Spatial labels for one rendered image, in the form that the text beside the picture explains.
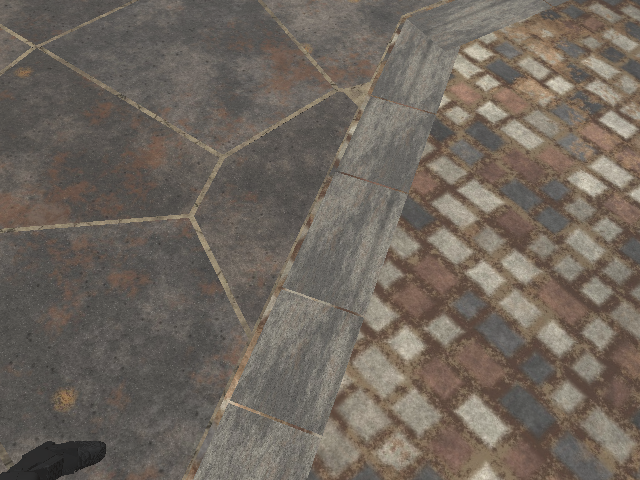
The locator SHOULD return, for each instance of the robot left hand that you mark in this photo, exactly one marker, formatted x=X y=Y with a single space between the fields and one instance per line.
x=50 y=461

